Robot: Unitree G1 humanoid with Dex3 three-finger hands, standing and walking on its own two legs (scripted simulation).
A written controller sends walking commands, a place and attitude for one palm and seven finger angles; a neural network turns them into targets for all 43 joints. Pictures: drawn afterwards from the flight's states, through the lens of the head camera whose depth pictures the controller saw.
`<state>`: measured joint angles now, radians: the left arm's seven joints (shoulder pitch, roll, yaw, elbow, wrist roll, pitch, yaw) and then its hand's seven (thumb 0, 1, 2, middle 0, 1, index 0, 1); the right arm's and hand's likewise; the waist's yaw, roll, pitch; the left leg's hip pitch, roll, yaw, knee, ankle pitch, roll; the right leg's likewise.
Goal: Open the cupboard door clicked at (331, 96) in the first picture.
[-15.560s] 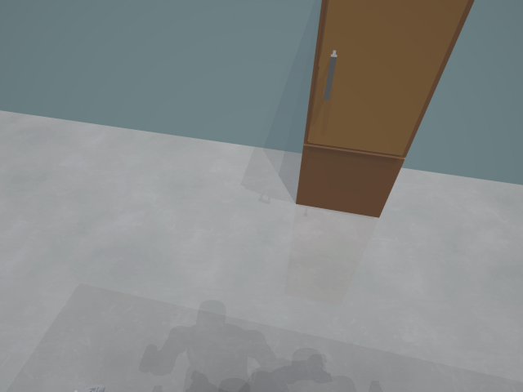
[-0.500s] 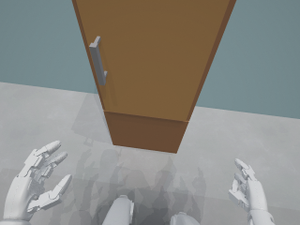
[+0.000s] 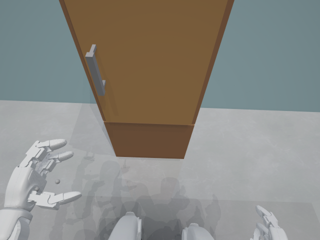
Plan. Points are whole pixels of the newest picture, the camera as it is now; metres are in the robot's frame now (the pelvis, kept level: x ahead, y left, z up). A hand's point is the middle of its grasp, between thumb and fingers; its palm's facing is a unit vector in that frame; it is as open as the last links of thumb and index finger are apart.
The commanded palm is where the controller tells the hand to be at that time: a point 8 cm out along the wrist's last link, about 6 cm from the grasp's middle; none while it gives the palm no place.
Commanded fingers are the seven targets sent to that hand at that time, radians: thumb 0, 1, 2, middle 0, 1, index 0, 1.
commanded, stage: raise the hand with hooked fingers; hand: left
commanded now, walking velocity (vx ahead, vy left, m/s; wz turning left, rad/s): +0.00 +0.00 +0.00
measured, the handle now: (97, 71) +0.57 +0.23 +0.06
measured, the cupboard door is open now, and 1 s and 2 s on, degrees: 0 0 0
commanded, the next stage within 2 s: move the hooked fingers beside the handle in 1.08 s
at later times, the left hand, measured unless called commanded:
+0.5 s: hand (37, 157) +0.28 +0.29 +0.07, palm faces +0.04 -1.00 -0.06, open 13.9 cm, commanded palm +0.26 +0.34 +0.07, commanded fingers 0.00 -0.50 0.30 -0.30 -1.20 -0.30 -1.20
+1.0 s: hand (49, 147) +0.30 +0.27 +0.07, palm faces +0.03 -1.00 -0.04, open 14.0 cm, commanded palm +0.27 +0.32 +0.07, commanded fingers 0.00 -0.50 0.30 -0.30 -1.20 -0.30 -1.20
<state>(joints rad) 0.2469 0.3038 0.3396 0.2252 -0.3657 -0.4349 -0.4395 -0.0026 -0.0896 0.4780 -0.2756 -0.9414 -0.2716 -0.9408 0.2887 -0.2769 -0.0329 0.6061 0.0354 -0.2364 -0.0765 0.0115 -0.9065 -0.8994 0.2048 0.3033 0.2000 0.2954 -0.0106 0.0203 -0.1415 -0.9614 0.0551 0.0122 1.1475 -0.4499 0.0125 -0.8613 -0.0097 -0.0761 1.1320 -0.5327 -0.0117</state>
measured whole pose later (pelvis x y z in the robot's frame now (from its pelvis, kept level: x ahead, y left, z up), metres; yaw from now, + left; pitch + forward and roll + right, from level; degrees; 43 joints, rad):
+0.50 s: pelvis +0.01 +0.02 +0.01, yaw +1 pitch +14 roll -4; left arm 0.04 0.39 0.39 0.33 -0.34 -0.33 -0.47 -0.01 -0.49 0.31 -0.30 -1.20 -0.30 -1.20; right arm 0.26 -0.26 0.04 0.54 0.03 -0.20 -0.07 0.01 -0.90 -0.90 0.21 0.30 0.20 0.30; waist 0.00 0.02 -0.12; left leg -0.89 0.04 0.00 1.08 -0.43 0.03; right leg -0.77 -0.02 -0.09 1.03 -0.50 0.01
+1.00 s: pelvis +0.01 +0.00 +0.02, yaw +0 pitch +14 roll -2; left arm 0.00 0.40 0.43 0.42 -0.36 -0.35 -0.50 -0.02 -0.50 0.30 -0.30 -1.20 -0.30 -1.20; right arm 0.29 -0.28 0.02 0.55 0.03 -0.17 -0.07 0.01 -0.91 -0.90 0.21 0.30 0.20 0.30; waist -0.02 0.02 -0.13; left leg -0.88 0.06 0.01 1.07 -0.44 0.01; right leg -0.78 0.00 -0.08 1.03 -0.51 -0.01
